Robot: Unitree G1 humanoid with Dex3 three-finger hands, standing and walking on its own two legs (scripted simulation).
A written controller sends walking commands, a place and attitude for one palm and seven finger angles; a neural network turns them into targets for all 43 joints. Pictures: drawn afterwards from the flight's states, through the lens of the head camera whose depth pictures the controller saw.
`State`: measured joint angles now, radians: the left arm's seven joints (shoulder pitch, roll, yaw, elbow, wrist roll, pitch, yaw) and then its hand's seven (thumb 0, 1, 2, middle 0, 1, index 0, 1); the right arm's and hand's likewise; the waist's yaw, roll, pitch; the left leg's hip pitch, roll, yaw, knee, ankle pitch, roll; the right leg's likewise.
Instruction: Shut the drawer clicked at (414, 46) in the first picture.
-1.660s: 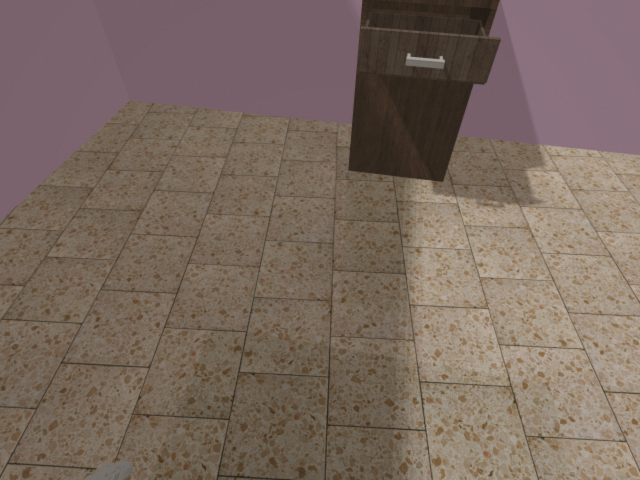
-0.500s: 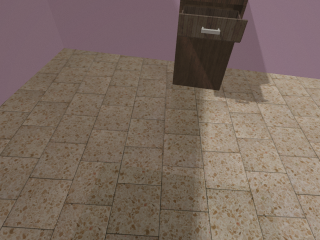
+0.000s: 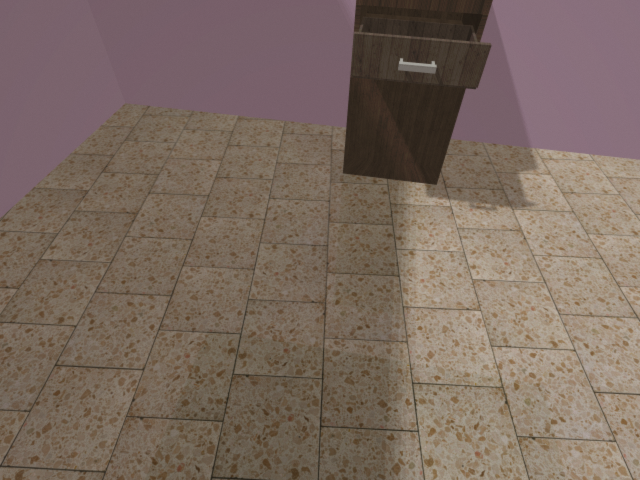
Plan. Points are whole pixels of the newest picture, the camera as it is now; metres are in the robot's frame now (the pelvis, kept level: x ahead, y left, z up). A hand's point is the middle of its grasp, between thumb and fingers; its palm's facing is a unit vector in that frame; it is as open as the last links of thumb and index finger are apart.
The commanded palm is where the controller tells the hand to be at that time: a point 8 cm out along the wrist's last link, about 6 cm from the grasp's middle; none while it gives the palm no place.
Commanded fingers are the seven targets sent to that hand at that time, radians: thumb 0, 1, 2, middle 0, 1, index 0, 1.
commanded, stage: walk to a spot facing it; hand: left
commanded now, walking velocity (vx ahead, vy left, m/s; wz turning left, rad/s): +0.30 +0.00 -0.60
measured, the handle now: (417, 64) +1.36 -0.23 -0.05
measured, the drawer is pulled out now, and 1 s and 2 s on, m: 0.30 0.30 0.30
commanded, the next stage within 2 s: turn to face it in 1.78 s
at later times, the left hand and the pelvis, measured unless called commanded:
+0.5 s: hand out of the picture +0.14 +0.10 -0.16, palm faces -0.19 -0.96 -0.21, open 7.4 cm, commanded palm none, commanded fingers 0.00 0.90 0.90 -0.20 -0.30 -0.20 -0.30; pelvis +0.12 -0.08 +0.00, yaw -14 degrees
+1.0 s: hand (287, 338) +0.40 +0.09 -0.19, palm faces -0.34 -0.93 -0.17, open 7.4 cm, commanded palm none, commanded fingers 0.00 0.90 0.90 -0.20 -0.30 -0.20 -0.30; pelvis +0.36 -0.09 -0.01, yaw -25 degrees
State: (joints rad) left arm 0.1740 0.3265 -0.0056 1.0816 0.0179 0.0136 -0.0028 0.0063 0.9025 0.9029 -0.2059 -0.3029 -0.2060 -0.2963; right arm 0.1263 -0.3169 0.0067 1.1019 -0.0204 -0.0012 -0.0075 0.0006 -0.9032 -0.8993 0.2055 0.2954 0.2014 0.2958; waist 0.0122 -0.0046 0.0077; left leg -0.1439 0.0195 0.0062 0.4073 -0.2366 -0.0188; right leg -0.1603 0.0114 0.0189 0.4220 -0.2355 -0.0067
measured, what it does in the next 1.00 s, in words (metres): walks ahead, turning right: right foot, then left foot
